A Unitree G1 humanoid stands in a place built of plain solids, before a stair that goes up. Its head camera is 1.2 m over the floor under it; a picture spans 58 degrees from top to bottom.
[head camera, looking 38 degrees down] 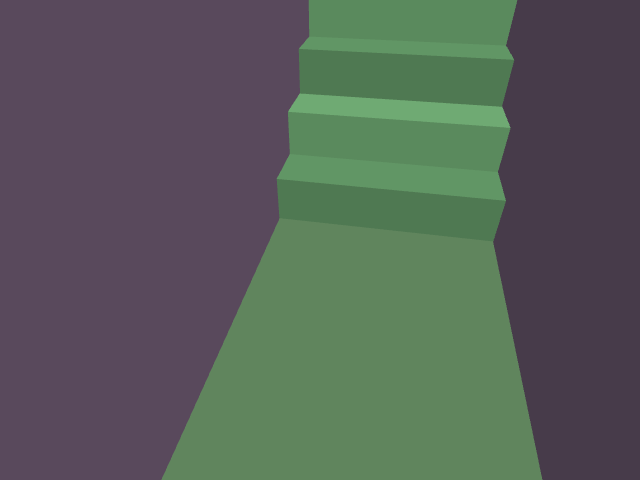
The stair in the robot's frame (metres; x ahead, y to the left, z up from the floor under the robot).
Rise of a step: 0.21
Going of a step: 0.25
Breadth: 0.99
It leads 11 degrees to the right of straight ahead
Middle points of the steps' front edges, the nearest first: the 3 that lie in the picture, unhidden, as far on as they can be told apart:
1.62 -0.29 0.22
1.86 -0.34 0.43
2.11 -0.38 0.65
